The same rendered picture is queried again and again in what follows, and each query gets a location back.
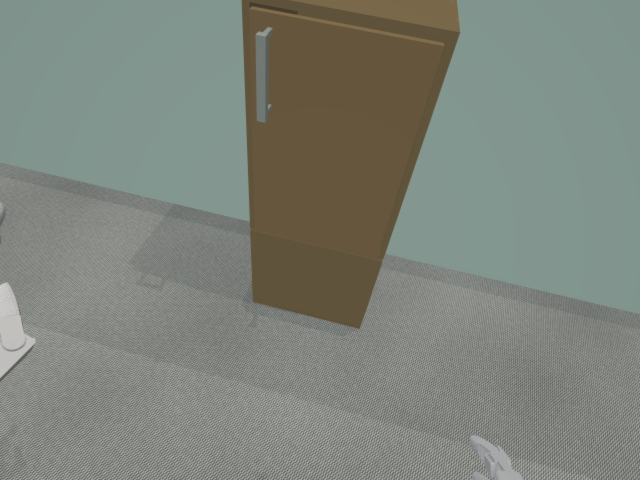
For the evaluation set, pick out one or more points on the robot left hand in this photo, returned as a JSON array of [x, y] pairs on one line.
[[15, 345]]

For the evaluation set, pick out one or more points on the robot right hand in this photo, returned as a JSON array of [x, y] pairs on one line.
[[497, 463]]

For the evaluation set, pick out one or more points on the handle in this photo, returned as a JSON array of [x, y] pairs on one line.
[[262, 63]]

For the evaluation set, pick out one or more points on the cupboard door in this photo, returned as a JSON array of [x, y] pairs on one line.
[[347, 102]]

